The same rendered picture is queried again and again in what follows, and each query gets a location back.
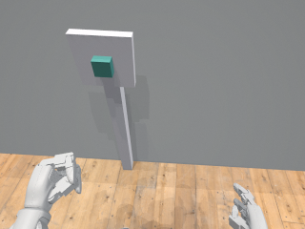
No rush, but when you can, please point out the robot left hand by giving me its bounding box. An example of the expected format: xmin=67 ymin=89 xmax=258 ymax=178
xmin=24 ymin=152 xmax=82 ymax=212

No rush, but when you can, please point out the robot left forearm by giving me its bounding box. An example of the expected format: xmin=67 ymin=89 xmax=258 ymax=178
xmin=10 ymin=207 xmax=51 ymax=229

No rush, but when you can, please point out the button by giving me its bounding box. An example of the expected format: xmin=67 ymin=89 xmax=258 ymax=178
xmin=91 ymin=55 xmax=114 ymax=78

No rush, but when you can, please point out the panel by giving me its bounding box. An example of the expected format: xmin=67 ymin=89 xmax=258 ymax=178
xmin=65 ymin=29 xmax=136 ymax=171

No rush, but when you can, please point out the robot right hand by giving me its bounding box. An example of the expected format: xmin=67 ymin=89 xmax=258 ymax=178
xmin=229 ymin=183 xmax=268 ymax=229

